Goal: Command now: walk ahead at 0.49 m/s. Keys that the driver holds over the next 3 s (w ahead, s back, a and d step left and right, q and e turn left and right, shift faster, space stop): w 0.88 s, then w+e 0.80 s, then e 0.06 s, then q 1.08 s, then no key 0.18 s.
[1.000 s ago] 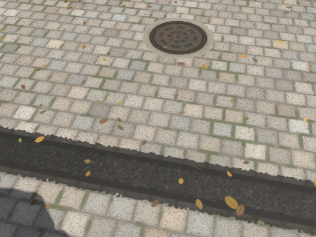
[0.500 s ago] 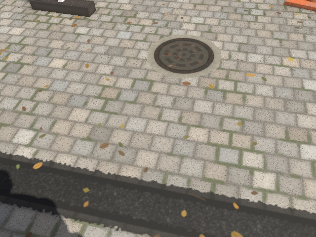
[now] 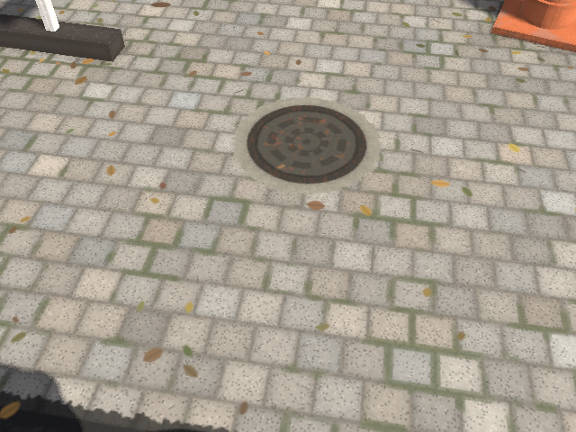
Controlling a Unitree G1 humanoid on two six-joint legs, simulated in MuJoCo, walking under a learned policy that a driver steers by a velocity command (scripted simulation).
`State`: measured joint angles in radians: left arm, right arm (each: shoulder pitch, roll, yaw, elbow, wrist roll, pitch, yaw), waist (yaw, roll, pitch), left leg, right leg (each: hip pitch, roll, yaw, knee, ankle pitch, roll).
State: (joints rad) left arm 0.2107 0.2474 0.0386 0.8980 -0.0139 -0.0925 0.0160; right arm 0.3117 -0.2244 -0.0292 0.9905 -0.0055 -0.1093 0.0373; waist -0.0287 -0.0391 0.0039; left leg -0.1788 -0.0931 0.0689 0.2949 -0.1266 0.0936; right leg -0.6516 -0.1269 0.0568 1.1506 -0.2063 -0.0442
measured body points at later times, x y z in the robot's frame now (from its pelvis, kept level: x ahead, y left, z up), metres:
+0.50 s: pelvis +0.28 -0.08 +0.00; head +0.30 -0.10 +0.45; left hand +0.34 +0.18 -0.12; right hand +0.36 -0.35 -0.14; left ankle +0.26 +0.08 -0.65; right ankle +0.30 -0.16 -0.74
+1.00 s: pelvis +0.55 -0.01 -0.01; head +0.58 +0.00 +0.44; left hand +0.57 +0.25 -0.16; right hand +0.68 -0.27 -0.12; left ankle +0.62 +0.07 -0.74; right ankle +0.43 -0.17 -0.65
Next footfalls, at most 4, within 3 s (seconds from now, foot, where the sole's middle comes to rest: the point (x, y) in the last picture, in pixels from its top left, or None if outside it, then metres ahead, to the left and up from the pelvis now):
0.30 right None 0.34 -0.16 -0.78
0.88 left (260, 375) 0.66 0.08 -0.78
1.46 right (351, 280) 0.94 -0.18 -0.78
1.92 left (319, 197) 1.26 -0.11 -0.78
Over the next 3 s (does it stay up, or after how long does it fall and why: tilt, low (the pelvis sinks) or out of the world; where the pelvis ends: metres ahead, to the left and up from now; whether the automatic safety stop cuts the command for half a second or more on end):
stays up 1.10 -0.12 0.00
